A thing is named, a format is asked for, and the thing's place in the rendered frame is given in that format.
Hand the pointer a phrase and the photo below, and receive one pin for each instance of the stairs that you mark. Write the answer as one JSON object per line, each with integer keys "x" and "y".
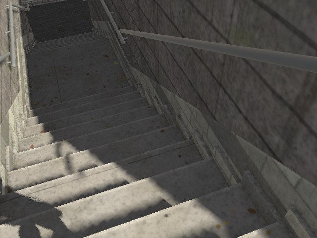
{"x": 66, "y": 41}
{"x": 108, "y": 165}

